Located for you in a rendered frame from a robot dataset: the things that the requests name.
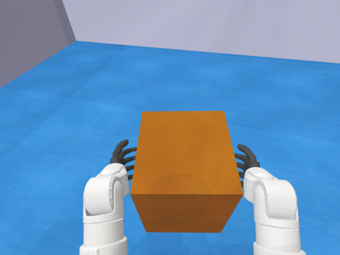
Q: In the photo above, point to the right robot forearm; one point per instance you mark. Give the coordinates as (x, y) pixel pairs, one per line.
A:
(275, 213)

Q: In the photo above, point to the carton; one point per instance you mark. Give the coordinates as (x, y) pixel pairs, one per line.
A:
(185, 177)

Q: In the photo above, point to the left robot forearm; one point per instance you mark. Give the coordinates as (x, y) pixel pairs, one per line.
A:
(103, 212)

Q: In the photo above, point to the right robot hand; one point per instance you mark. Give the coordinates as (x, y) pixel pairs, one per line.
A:
(249, 160)

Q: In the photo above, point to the left robot hand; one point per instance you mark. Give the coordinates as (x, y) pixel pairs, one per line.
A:
(118, 155)

